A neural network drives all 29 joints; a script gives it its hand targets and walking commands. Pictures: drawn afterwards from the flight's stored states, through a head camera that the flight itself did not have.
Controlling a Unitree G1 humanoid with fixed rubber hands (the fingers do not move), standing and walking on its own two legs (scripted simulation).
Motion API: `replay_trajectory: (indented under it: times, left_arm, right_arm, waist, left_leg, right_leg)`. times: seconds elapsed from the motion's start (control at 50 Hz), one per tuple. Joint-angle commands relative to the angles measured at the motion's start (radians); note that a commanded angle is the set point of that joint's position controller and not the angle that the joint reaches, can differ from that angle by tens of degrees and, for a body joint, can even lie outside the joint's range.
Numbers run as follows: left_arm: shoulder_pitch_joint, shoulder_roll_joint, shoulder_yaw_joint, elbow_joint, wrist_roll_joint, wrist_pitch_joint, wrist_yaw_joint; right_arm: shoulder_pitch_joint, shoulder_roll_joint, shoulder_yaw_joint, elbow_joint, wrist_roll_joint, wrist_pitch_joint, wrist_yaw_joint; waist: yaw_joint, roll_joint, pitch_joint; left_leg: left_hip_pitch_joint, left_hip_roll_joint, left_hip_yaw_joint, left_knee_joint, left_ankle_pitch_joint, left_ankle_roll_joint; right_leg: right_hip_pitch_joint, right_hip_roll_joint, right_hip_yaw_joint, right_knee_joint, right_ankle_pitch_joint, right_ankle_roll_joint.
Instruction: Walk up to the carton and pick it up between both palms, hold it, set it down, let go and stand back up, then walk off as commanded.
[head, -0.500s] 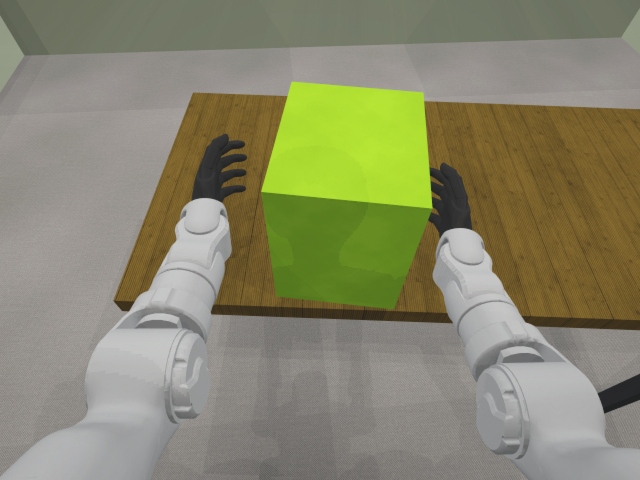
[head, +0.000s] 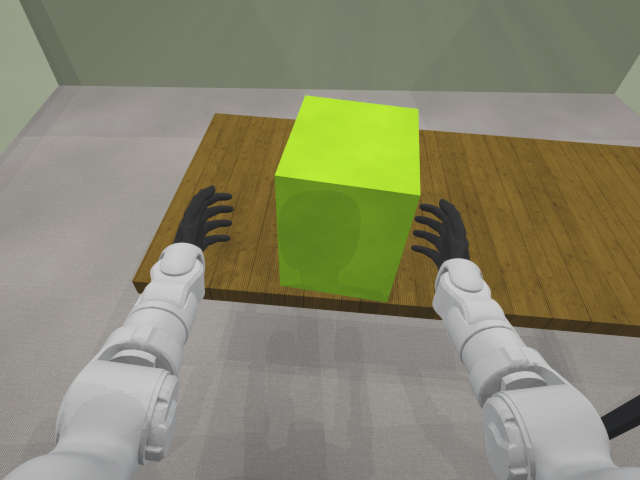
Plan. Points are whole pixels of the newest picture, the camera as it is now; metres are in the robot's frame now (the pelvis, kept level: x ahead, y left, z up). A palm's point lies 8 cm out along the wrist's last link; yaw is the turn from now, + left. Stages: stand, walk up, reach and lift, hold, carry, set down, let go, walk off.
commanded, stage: set down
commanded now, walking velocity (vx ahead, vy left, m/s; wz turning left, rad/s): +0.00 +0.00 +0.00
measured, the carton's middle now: (346, 200) +0.52 -0.06 +0.05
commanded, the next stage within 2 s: none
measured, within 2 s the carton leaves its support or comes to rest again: neither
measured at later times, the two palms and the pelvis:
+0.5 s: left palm (165, 300) +0.34 +0.19 +0.06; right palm (474, 308) +0.31 -0.19 +0.06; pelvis +0.02 -0.01 +0.01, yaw +0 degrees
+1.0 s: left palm (137, 358) +0.26 +0.21 +0.06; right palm (493, 359) +0.24 -0.19 +0.06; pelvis +0.05 -0.01 +0.01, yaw -1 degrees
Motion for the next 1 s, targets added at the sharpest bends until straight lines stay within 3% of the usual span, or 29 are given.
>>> replay_trajectory:
  times: [0.0,0.04,0.06,0.08,0.1,0.12,0.14,0.18,0.2,0.22,0.24,0.28,0.3,0.34,0.4,0.42,0.48,0.5,0.54,0.56,0.62,0.66,0.68,0.72,0.74,0.78,0.86,0.88,0.98]
  left_arm:
    - [-0.414,0.125,-0.023,-0.17,-0.071,-0.04,-0.011]
    - [-0.451,0.142,0.001,-0.137,-0.07,-0.013,-0.029]
    - [-0.167,0.097,-0.014,-0.267,-0.055,-0.007,-0.032]
    - [-0.394,0.136,-0.001,-0.188,-0.079,-0.008,-0.044]
    - [-0.21,0.126,0.033,-0.307,-0.05,-0.003,-0.048]
    - [-0.214,0.126,0.045,-0.31,-0.029,0.021,-0.062]
    - [-0.2,0.145,0.084,-0.257,0.007,0.043,-0.068]
    - [-0.044,0.119,0.087,-0.429,0.033,0.074,-0.082]
    - [-0.142,0.149,0.148,-0.384,0.046,0.09,-0.089]
    - [-0.13,0.126,0.109,-0.45,0.023,0.096,-0.095]
    - [0.059,0.107,0.125,-0.57,0.04,0.103,-0.095]
    - [0.179,0.1,0.122,-0.723,0.055,0.137,-0.107]
    - [-0.054,0.112,0.122,-0.642,0.035,0.162,-0.109]
    - [0.287,0.077,0.119,-0.86,0.049,0.178,-0.099]
    - [0.165,0.119,0.081,-0.866,-0.017,0.217,-0.098]
    - [0.373,0.087,0.077,-0.971,-0.004,0.221,-0.087]
    - [0.361,0.102,0.073,-1.044,-0.027,0.244,-0.089]
    - [0.211,0.141,0.068,-0.998,-0.063,0.252,-0.083]
    - [0.554,0.091,0.07,-1.212,-0.065,0.239,-0.073]
    - [0.375,0.141,0.062,-1.182,-0.08,0.23,-0.076]
    - [0.483,0.166,0.103,-1.217,-0.053,0.234,-0.069]
    - [0.626,0.164,0.097,-1.253,-0.042,0.248,-0.078]
    - [0.505,0.161,0.082,-1.184,-0.053,0.273,-0.086]
    - [0.578,0.157,0.117,-1.136,-0.024,0.312,-0.094]
    - [0.684,0.133,0.1,-1.218,-0.018,0.322,-0.102]
    - [0.682,0.138,0.131,-1.249,-0.005,0.346,-0.107]
    - [0.947,0.087,0.124,-1.407,-0.009,0.352,-0.143]
    - [0.926,0.096,0.113,-1.473,-0.018,0.336,-0.138]
    - [0.924,0.146,0.082,-1.455,-0.055,0.293,-0.108]
  right_arm:
    - [-0.369,-0.099,-0.034,-0.337,-0.064,-0.013,-0.026]
    - [-0.401,-0.087,-0.027,-0.339,-0.064,0.012,-0.037]
    - [-0.118,-0.09,0.001,-0.392,-0.03,-0.012,-0.032]
    - [-0.325,-0.089,-0.001,-0.342,-0.057,0.006,-0.04]
    - [-0.119,-0.057,0.035,-0.421,-0.045,-0.006,-0.04]
    - [-0.136,-0.078,0.001,-0.366,-0.052,0.001,-0.051]
    - [-0.127,-0.074,0.027,-0.354,-0.047,0.003,-0.061]
    - [0.028,-0.059,0.056,-0.386,-0.019,-0.016,-0.069]
    - [-0.043,-0.044,0.062,-0.421,-0.015,0.004,-0.066]
    - [-0.054,-0.04,0.058,-0.443,-0.01,0.006,-0.068]
    - [0.117,-0.032,0.107,-0.523,0.03,-0.005,-0.065]
    - [0.224,-0.028,0.087,-0.586,0.009,-0.023,-0.086]
    - [-0.024,-0.032,0.053,-0.618,-0.007,-0.006,-0.085]
    - [0.283,-0.049,0.096,-0.777,0.028,-0.026,-0.08]
    - [0.184,-0.034,0.055,-0.867,-0.013,0.023,-0.083]
    - [0.375,-0.048,0.047,-0.925,-0.019,0.017,-0.074]
    - [0.404,-0.031,0.054,-0.964,-0.042,0.08,-0.064]
    - [0.244,-0.062,0.017,-0.974,-0.051,0.107,-0.061]
    - [0.565,-0.024,0.091,-1.082,-0.027,0.095,-0.036]
    - [0.436,-0.047,0.029,-1.048,-0.048,0.109,-0.039]
    - [0.543,-0.023,0.076,-1.102,-0.017,0.134,-0.025]
    - [0.626,-0.024,0.081,-1.126,-0.018,0.139,-0.018]
    - [0.526,-0.023,0.046,-1.073,-0.04,0.171,-0.021]
    - [0.598,-0.021,0.096,-1.071,-0.018,0.195,-0.03]
    - [0.709,-0.022,0.083,-1.114,-0.032,0.198,-0.03]
    - [0.687,-0.015,0.089,-1.197,-0.018,0.198,-0.039]
    - [0.963,-0.021,0.127,-1.314,-0.026,0.149,-0.059]
    - [0.928,-0.047,0.112,-1.336,-0.004,0.15,-0.058]
    - [0.958,-0.05,0.098,-1.42,-0.043,0.17,-0.019]
  waist:
    - [-0.033,0.044,-0.403]
    - [-0.011,0.036,-0.417]
    - [0.001,0.065,-0.375]
    - [-0.014,0.053,-0.42]
    - [0.009,0.049,-0.431]
    - [-0.038,0.043,-0.4]
    - [0.009,0.054,-0.315]
    - [0.004,0.082,-0.222]
    - [0.049,0.06,-0.193]
    - [0.029,0.064,-0.154]
    - [0.06,0.058,-0.148]
    - [0.012,0.058,-0.081]
    - [0.039,0.051,-0.092]
    - [0.065,0.058,-0.102]
    - [0.04,0.036,-0.043]
    - [0.028,0.024,-0.062]
    - [0.035,0.042,-0.043]
    - [0.027,0.022,-0.041]
    - [0.054,0.053,-0.131]
    - [0.021,0.066,-0.124]
    - [0.081,0.117,-0.108]
    - [0.067,0.077,-0.101]
    - [0.053,0.069,-0.056]
    - [0.088,0.068,0.061]
    - [0.061,0.048,0.065]
    - [0.091,0.048,0.089]
    - [0.081,-0.009,0.09]
    - [0.081,0.044,0.094]
    - [0.1,0.03,0.206]
  left_leg:
    - [0.192,-0.005,-0.12,-0.06,-0.126,-0.044]
    - [0.141,-0.007,-0.128,-0.063,-0.17,-0.029]
    - [0.301,0.008,-0.142,-0.083,-0.042,-0.051]
    - [0.212,-0.01,-0.109,-0.056,-0.072,-0.045]
    - [0.305,-0.008,-0.11,-0.061,0.028,-0.049]
    - [0.292,-0.003,-0.121,-0.061,0.017,-0.046]
    - [0.295,-0.011,-0.112,-0.088,-0.021,-0.048]
    - [0.334,-0.005,-0.119,-0.108,0.059,-0.06]
    - [0.303,-0.016,-0.094,-0.123,0.022,-0.054]
    - [0.308,-0.022,-0.087,-0.144,-0.009,-0.05]
    - [0.377,-0.019,-0.095,-0.147,0.081,-0.053]
    - [0.44,-0.009,-0.111,-0.147,0.16,-0.056]
    - [0.348,-0.015,-0.094,-0.144,0.049,-0.059]
    - [0.485,-0.005,-0.098,-0.153,0.188,-0.065]
    - [0.405,-0.017,-0.084,-0.15,0.084,-0.053]
    - [0.473,-0.006,-0.096,-0.159,0.117,-0.052]
    - [0.416,-0.007,-0.085,-0.188,0.033,-0.046]
    - [0.357,0.001,-0.086,-0.187,-0.039,-0.039]
    - [0.444,0.017,-0.108,-0.197,0.106,-0.038]
    - [0.398,0.004,-0.09,-0.178,0.063,-0.045]
    - [0.398,-0.01,-0.081,-0.187,0.08,-0.046]
    - [0.414,0.009,-0.1,-0.192,0.095,-0.038]
    - [0.363,-0.002,-0.088,-0.196,0.002,-0.032]
    - [0.354,-0.012,-0.08,-0.227,-0.036,-0.018]
    - [0.405,-0.005,-0.088,-0.226,-0.006,-0.02]
    - [0.418,-0.011,-0.074,-0.231,0.076,-0.026]
    - [0.543,-0.007,-0.093,-0.184,0.296,-0.062]
    - [0.557,-0.003,-0.087,-0.182,0.347,-0.073]
    - [0.465,0.012,-0.09,-0.231,0.095,-0.052]
  right_leg:
    - [0.148,-0.022,0.117,-0.033,-0.126,0.047]
    - [0.159,-0.027,0.138,-0.032,-0.15,0.045]
    - [0.203,-0.011,0.106,-0.032,-0.008,0.043]
    - [0.161,-0.019,0.125,-0.034,-0.063,0.045]
    - [0.235,-0.019,0.119,-0.049,0.023,0.05]
    - [0.231,-0.016,0.132,-0.056,0.016,0.046]
    - [0.253,-0.019,0.135,-0.08,-0.033,0.048]
    - [0.328,-0.008,0.122,-0.077,0.087,0.046]
    - [0.317,-0.013,0.144,-0.096,0.006,0.051]
    - [0.305,-0.017,0.14,-0.111,-0.028,0.052]
    - [0.379,-0.023,0.148,-0.125,0.04,0.053]
    - [0.373,-0.018,0.145,-0.139,0.147,0.059]
    - [0.317,-0.013,0.137,-0.127,0.016,0.053]
    - [0.393,-0.012,0.139,-0.151,0.153,0.05]
    - [0.343,-0.027,0.147,-0.16,0.041,0.047]
    - [0.391,-0.013,0.137,-0.166,0.092,0.04]
    - [0.394,-0.024,0.15,-0.164,0.009,0.041]
    - [0.353,-0.028,0.145,-0.153,-0.057,0.043]
    - [0.449,-0.014,0.141,-0.137,0.12,0.027]
    - [0.368,-0.032,0.158,-0.141,0.033,0.036]
    - [0.415,-0.043,0.178,-0.15,0.029,0.029]
    - [0.441,-0.035,0.174,-0.14,0.087,0.032]
    - [0.401,-0.04,0.18,-0.154,-0.02,0.027]
    - [0.398,-0.055,0.19,-0.18,-0.07,0.031]
    - [0.418,-0.051,0.191,-0.186,-0.036,0.031]
    - [0.424,-0.043,0.185,-0.19,0.043,0.038]
    - [0.442,-0.035,0.166,-0.181,0.344,0.065]
    - [0.421,-0.027,0.165,-0.178,0.342,0.055]
    - [0.349,-0.043,0.167,-0.22,0.006,0.019]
